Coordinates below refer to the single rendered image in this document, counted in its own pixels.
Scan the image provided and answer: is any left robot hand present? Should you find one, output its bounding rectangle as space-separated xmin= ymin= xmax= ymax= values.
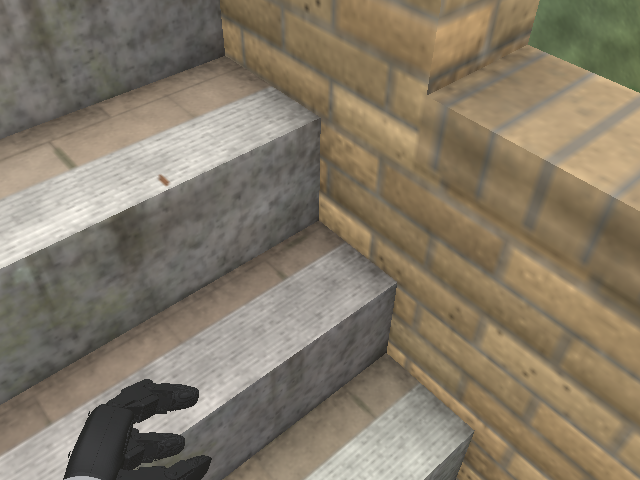
xmin=63 ymin=379 xmax=212 ymax=480

